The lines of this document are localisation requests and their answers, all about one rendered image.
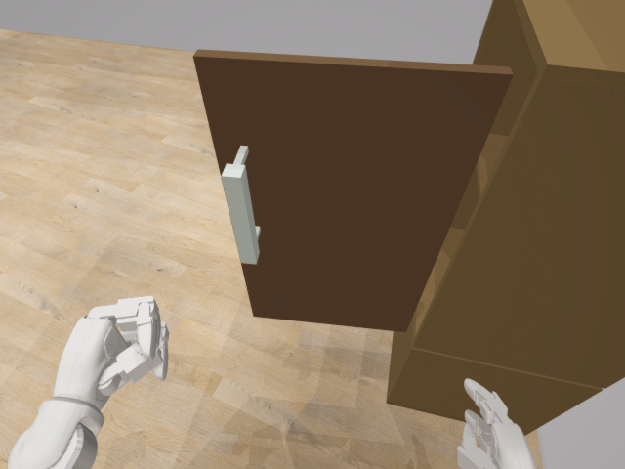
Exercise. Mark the cupboard door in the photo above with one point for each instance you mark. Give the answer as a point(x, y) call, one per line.
point(356, 169)

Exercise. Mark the left robot forearm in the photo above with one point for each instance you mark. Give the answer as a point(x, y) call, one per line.
point(63, 436)

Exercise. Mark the robot right hand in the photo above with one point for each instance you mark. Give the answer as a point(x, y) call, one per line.
point(503, 443)

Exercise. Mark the handle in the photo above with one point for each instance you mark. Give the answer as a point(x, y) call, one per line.
point(237, 192)

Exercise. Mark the robot left hand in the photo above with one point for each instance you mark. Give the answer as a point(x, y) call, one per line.
point(85, 372)

